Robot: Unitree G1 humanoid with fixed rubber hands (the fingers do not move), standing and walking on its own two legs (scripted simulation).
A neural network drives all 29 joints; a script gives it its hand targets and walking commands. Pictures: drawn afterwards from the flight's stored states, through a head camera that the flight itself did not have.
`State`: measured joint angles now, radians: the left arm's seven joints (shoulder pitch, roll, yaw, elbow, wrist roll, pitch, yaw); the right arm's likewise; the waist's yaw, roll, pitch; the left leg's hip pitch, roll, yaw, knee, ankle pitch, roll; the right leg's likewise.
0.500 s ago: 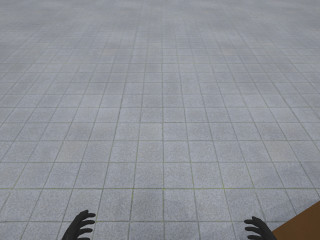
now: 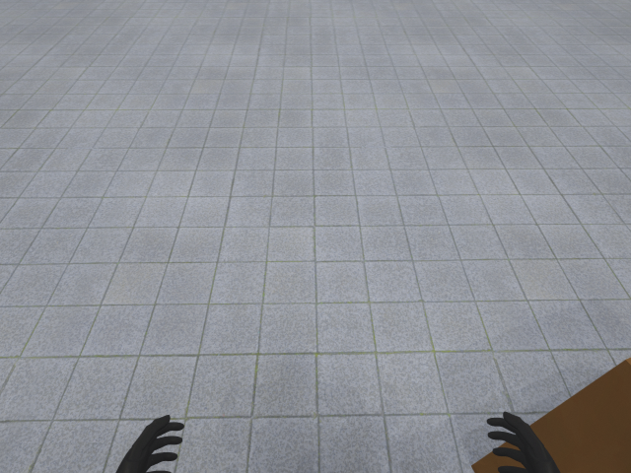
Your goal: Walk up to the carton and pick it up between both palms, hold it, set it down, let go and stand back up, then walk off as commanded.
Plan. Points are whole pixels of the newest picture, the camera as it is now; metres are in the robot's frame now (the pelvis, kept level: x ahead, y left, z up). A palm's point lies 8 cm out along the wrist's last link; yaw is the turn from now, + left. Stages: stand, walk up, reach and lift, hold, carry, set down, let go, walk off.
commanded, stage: walk up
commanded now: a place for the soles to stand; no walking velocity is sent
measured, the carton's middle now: out of the picture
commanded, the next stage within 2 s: none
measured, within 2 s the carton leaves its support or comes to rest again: neither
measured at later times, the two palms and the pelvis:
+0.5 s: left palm out of the picture +0.10 +0.13 -0.09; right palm out of the picture -0.06 -0.43 -0.09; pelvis -0.10 -0.10 +0.00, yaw -21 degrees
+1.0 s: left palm out of the picture +0.04 -0.01 -0.09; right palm out of the picture -0.34 -0.48 -0.06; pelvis -0.23 -0.15 +0.00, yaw -39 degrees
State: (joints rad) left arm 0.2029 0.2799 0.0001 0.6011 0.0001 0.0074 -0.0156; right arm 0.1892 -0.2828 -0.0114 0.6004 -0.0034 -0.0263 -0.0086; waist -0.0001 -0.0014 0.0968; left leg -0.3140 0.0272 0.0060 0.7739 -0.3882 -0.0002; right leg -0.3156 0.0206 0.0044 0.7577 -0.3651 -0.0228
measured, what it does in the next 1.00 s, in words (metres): walks backwards, turning right: right foot, then left foot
